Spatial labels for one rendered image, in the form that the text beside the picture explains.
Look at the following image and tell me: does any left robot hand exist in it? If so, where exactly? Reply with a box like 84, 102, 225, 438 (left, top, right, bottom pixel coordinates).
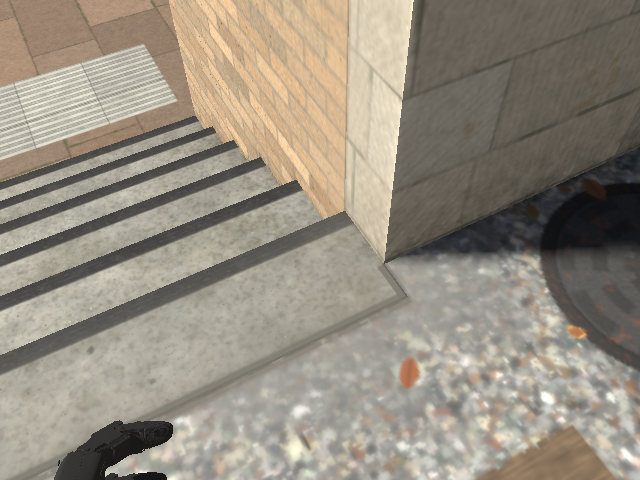
54, 420, 173, 480

